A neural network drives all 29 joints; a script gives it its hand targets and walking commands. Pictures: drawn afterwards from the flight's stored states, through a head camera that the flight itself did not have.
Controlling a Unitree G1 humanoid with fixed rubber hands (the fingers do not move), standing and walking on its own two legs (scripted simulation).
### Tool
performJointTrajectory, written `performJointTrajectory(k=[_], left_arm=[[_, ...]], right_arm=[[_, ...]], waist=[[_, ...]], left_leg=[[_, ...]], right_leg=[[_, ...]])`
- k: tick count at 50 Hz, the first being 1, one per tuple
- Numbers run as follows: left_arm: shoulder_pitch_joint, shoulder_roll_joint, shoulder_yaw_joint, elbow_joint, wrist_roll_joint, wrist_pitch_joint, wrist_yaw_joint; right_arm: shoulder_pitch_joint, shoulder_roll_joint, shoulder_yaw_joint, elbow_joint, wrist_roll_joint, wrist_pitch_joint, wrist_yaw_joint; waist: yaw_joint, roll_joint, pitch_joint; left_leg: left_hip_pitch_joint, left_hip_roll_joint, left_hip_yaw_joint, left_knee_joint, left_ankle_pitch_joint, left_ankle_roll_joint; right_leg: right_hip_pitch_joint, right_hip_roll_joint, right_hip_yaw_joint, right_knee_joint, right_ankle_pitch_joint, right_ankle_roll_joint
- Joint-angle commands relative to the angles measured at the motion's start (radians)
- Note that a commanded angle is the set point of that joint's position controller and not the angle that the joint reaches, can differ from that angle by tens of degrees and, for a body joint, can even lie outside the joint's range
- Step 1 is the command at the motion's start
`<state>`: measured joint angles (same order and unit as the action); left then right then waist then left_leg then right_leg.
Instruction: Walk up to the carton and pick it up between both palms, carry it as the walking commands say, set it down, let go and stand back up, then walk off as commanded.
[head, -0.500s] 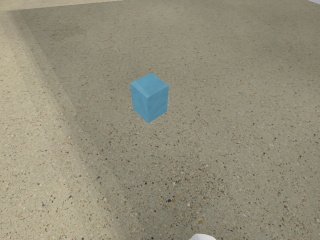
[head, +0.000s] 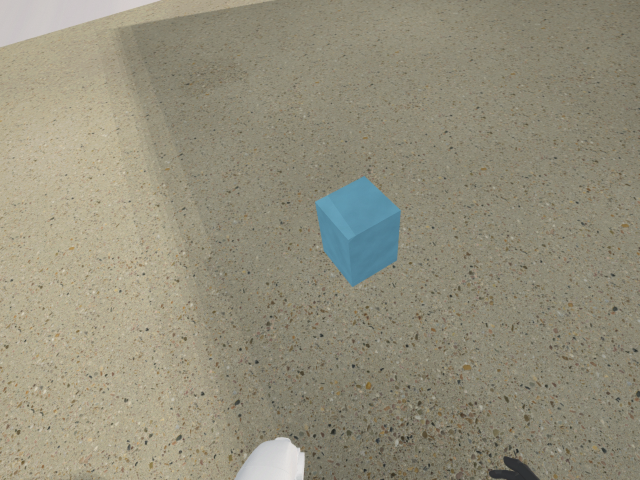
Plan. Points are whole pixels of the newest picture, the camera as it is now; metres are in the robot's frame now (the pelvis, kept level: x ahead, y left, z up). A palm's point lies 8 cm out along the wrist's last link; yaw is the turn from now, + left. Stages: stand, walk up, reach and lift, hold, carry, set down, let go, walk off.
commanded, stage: walk up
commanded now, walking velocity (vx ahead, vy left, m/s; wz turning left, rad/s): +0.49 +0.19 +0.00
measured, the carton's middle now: (358, 232) +0.95 +0.05 -0.63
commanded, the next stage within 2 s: none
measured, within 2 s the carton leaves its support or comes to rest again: neither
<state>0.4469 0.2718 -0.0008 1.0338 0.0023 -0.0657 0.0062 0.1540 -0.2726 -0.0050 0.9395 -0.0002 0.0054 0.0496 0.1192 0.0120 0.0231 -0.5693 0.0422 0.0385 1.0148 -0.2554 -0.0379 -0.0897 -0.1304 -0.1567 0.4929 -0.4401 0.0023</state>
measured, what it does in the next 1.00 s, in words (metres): walks ahead: left foot, then right foot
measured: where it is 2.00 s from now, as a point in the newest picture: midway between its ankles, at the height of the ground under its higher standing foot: (367, 404)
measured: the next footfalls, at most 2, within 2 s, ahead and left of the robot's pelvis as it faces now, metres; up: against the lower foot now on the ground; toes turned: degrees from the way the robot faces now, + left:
left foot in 0.16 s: +0.23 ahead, +0.17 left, +0.00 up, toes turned +6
right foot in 0.60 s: +0.43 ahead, -0.09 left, +0.00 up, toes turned -9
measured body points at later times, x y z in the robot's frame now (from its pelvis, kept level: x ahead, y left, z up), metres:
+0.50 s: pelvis +0.24 +0.05 +0.00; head +0.23 +0.03 +0.45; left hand +0.36 +0.30 -0.11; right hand +0.22 -0.20 -0.15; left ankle +0.19 +0.17 -0.74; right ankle +0.32 -0.08 -0.70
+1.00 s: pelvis +0.37 +0.04 +0.00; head +0.40 +0.01 +0.45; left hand +0.39 +0.31 -0.12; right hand +0.46 -0.20 -0.16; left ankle +0.39 +0.19 -0.68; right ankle +0.39 -0.08 -0.74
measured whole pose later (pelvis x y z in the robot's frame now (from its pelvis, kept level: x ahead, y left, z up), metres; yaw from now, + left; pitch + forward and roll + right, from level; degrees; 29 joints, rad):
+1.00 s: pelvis +0.37 +0.04 +0.00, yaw +1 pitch +1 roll +3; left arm 0.29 0.24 0.00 0.96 0.00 -0.03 0.00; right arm 0.21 -0.26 0.00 0.95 0.00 0.02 0.03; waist 0.06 0.02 0.05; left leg -0.48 0.03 0.05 0.92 -0.32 -0.02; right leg -0.28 -0.14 -0.11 0.52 -0.25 0.02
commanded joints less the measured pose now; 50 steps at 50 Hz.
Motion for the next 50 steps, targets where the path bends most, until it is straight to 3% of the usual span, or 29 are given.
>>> performJointTrajectory(k=[1, 2, 4, 6, 7, 8, 9, 10, 11, 13, 15, 17, 20, 21, 22, 24, 27, 28, 29, 30, 31, 33, 35, 39, 42, 45, 46, 48, 50], left_arm=[[0.147, 0.119, 0.045, 0.014, 0.012, -0.009, 0.018], [0.146, 0.150, 0.054, 0.016, 0.011, -0.003, 0.022], [0.115, 0.164, 0.056, 0.025, 0.000, -0.001, 0.024], [0.110, 0.167, 0.056, 0.006, -0.013, 0.001, 0.024], [0.079, 0.148, 0.055, -0.026, -0.014, -0.008, 0.022], [0.076, 0.083, 0.048, -0.050, -0.005, -0.012, 0.014], [0.017, 0.064, 0.037, -0.094, 0.011, -0.007, 0.014], [-0.076, 0.089, 0.041, -0.101, 0.009, -0.005, 0.007], [-0.138, 0.113, 0.051, -0.105, -0.003, -0.008, 0.008], [-0.152, 0.059, 0.042, -0.118, 0.010, 0.002, -0.006], [-0.124, 0.032, 0.039, -0.116, 0.017, 0.025, -0.019], [-0.144, 0.033, 0.050, -0.143, 0.024, 0.047, -0.030], [-0.234, 0.032, 0.056, -0.200, 0.025, 0.055, -0.032], [-0.260, 0.032, 0.057, -0.210, 0.021, 0.056, -0.034], [-0.257, 0.032, 0.056, -0.217, 0.019, 0.054, -0.035], [-0.267, 0.040, 0.057, -0.203, 0.023, 0.050, -0.042], [-0.203, 0.052, 0.065, -0.181, 0.027, 0.031, -0.040], [-0.142, 0.085, 0.075, -0.157, 0.028, 0.026, -0.029], [0.007, 0.159, 0.091, -0.126, 0.035, 0.018, -0.017], [0.125, 0.282, 0.116, -0.116, 0.029, 0.019, -0.002], [0.081, 0.285, 0.105, -0.108, 0.013, 0.032, 0.006], [-0.064, 0.190, 0.086, -0.145, 0.015, 0.031, 0.016], [-0.093, 0.128, 0.070, -0.148, 0.012, 0.013, 0.013], [-0.040, 0.115, 0.065, -0.105, 0.017, 0.010, 0.010], [-0.021, 0.137, 0.071, -0.097, 0.018, 0.018, 0.012], [-0.052, 0.150, 0.074, -0.094, 0.026, 0.020, 0.018], [-0.074, 0.167, 0.081, -0.107, 0.024, 0.023, 0.017], [-0.082, 0.167, 0.083, -0.096, 0.026, 0.028, 0.015], [-0.131, 0.195, 0.095, -0.104, 0.021, 0.030, 0.009]], right_arm=[[-0.261, 0.018, -0.024, -0.111, -0.030, -0.012, 0.033], [-0.256, 0.015, -0.022, -0.112, -0.025, -0.017, 0.037], [-0.202, 0.000, -0.025, -0.089, -0.030, -0.023, 0.022], [0.024, -0.058, -0.050, -0.010, -0.034, -0.043, 0.014], [0.203, -0.129, -0.080, 0.045, -0.037, -0.051, 0.001], [0.333, -0.218, -0.104, 0.086, -0.043, -0.049, -0.015], [0.391, -0.260, -0.111, 0.093, -0.021, -0.052, -0.034], [0.324, -0.227, -0.099, 0.080, -0.019, -0.052, -0.040], [0.257, -0.150, -0.077, 0.038, -0.025, -0.066, -0.040], [0.184, -0.110, -0.061, 0.022, -0.024, -0.084, -0.049], [0.160, -0.090, -0.054, 0.015, -0.028, -0.080, -0.046], [0.149, -0.080, -0.042, 0.018, -0.025, -0.076, -0.042], [0.169, -0.077, -0.030, 0.010, -0.019, -0.075, -0.045], [0.180, -0.088, -0.034, 0.006, -0.021, -0.077, -0.048], [0.158, -0.107, -0.041, -0.013, -0.020, -0.078, -0.044], [0.197, -0.117, -0.048, -0.001, -0.025, -0.071, -0.042], [0.217, -0.107, -0.051, 0.001, -0.016, -0.066, -0.043], [0.244, -0.112, -0.047, 0.005, -0.015, -0.063, -0.041], [0.273, -0.044, -0.033, -0.013, -0.016, -0.066, -0.044], [0.319, -0.014, -0.035, -0.020, -0.006, -0.055, -0.046], [0.282, -0.083, -0.063, -0.019, -0.018, -0.027, -0.049], [0.263, -0.066, -0.059, -0.021, -0.039, -0.019, -0.038], [0.292, -0.005, -0.055, 0.001, -0.032, -0.012, -0.031], [0.248, 0.002, -0.057, 0.001, -0.025, 0.004, -0.028], [0.173, -0.006, -0.056, -0.011, -0.035, 0.019, -0.016], [0.072, -0.003, -0.050, -0.053, -0.036, 0.024, -0.002], [0.046, -0.002, -0.044, -0.061, -0.033, 0.022, 0.000], [0.011, -0.004, -0.044, -0.065, -0.036, 0.009, -0.004], [0.021, 0.009, -0.034, -0.068, -0.029, -0.003, 0.000]], waist=[[0.002, -0.167, 0.109], [-0.003, -0.214, 0.116], [-0.036, -0.205, 0.013], [-0.118, -0.150, -0.188], [-0.195, -0.042, -0.265], [-0.235, 0.268, -0.299], [-0.237, 0.251, -0.343], [-0.231, 0.155, -0.235], [-0.220, -0.074, -0.169], [-0.168, 0.007, -0.004], [-0.137, 0.133, 0.048], [-0.108, 0.119, 0.118], [-0.110, 0.079, 0.184], [-0.122, 0.138, 0.186], [-0.105, 0.135, 0.195], [-0.130, 0.135, 0.176], [-0.090, 0.073, 0.079], [-0.076, 0.017, 0.018], [-0.017, -0.192, -0.067], [0.004, -0.435, -0.179], [-0.035, -0.223, -0.128], [-0.083, -0.129, -0.028], [-0.111, -0.132, -0.052], [-0.098, -0.190, -0.104], [-0.084, -0.150, -0.077], [-0.078, -0.219, 0.017], [-0.075, -0.239, 0.004], [-0.068, -0.178, 0.002], [-0.090, -0.229, -0.029]], left_leg=[[-0.108, -0.014, 0.091, -0.338, 0.088, 0.022], [-0.070, -0.019, 0.106, -0.396, 0.052, 0.031], [0.099, -0.062, 0.160, -0.503, 0.011, 0.053], [0.473, -0.072, 0.176, -0.566, 0.108, 0.078], [0.738, 0.041, 0.030, -0.519, 0.247, 0.125], [0.976, 0.273, -0.245, -0.520, 0.581, 0.225], [0.995, 0.384, -0.435, -0.555, 0.695, 0.277], [0.931, 0.394, -0.461, -0.626, 0.454, 0.287], [0.807, 0.402, -0.465, -0.648, 0.398, 0.271], [0.565, 0.301, -0.319, -0.737, 0.361, 0.224], [0.405, 0.269, -0.242, -0.811, 0.207, 0.202], [0.295, 0.237, -0.217, -0.867, 0.078, 0.200], [0.259, 0.221, -0.205, -0.896, 0.035, 0.203], [0.269, 0.220, -0.191, -0.895, 0.051, 0.198], [0.229, 0.224, -0.179, -0.887, 0.061, 0.184], [0.251, 0.210, -0.144, -0.853, 0.039, 0.184], [0.266, 0.183, -0.099, -0.687, 0.090, 0.139], [0.252, 0.117, -0.021, -0.533, 0.188, 0.113], [0.144, 0.020, 0.061, -0.257, 0.070, 0.060], [-0.018, -0.071, 0.057, 0.031, -0.329, 0.028], [0.020, -0.017, -0.067, 0.139, -0.294, 0.030], [0.049, 0.011, -0.078, 0.151, -0.165, 0.015], [0.079, 0.040, -0.083, 0.115, -0.097, 0.004], [0.045, 0.014, -0.026, 0.080, -0.073, -0.005], [0.010, 0.019, -0.027, 0.053, -0.046, -0.008], [-0.041, 0.039, -0.024, -0.045, -0.019, -0.020], [-0.015, 0.046, -0.011, -0.116, -0.008, -0.024], [0.047, 0.052, -0.005, -0.241, -0.041, -0.017], [0.135, 0.050, 0.012, -0.383, -0.047, -0.010]], right_leg=[[0.184, -0.228, 0.138, -0.206, 0.842, -0.050], [0.196, -0.237, 0.127, -0.193, 0.886, -0.043], [0.202, -0.212, 0.075, -0.062, 1.076, -0.034], [0.103, -0.168, 0.029, 0.229, 1.096, -0.006], [-0.128, -0.122, 0.042, 0.439, 0.835, 0.011], [-0.479, 0.054, 0.026, 0.756, -0.092, 0.038], [-0.588, 0.051, 0.115, 0.847, -0.214, 0.015], [-0.645, -0.006, 0.151, 0.905, -0.167, 0.007], [-0.622, -0.025, 0.169, 0.860, -0.043, -0.002], [-0.549, -0.065, 0.171, 0.749, 0.044, 0.005], [-0.439, -0.066, 0.146, 0.684, 0.076, 0.029], [-0.399, -0.053, 0.104, 0.570, 0.111, 0.048], [-0.377, -0.035, 0.073, 0.370, 0.143, 0.078], [-0.367, -0.035, 0.066, 0.306, 0.138, 0.076], [-0.319, -0.046, 0.088, 0.271, 0.161, 0.071], [-0.291, -0.007, 0.034, 0.221, 0.157, 0.077], [-0.104, 0.038, 0.018, 0.079, 0.256, 0.055], [0.017, 0.050, 0.006, 0.016, 0.250, 0.053], [0.156, -0.151, 0.251, -0.090, 0.278, 0.008], [0.273, -0.405, 0.625, -0.244, 0.357, -0.063], [0.158, -0.422, 0.658, -0.266, 0.368, -0.080], [-0.030, -0.315, 0.505, -0.240, 0.365, -0.076], [-0.037, -0.265, 0.372, -0.213, 0.507, -0.051], [0.027, -0.225, 0.238, -0.171, 0.688, -0.059], [0.006, -0.236, 0.272, -0.214, 0.465, -0.074], [-0.059, -0.247, 0.283, -0.304, 0.185, -0.104], [-0.061, -0.231, 0.239, -0.309, 0.153, -0.108], [-0.075, -0.249, 0.237, -0.283, 0.177, -0.114], [-0.068, -0.228, 0.189, -0.229, 0.271, -0.101]])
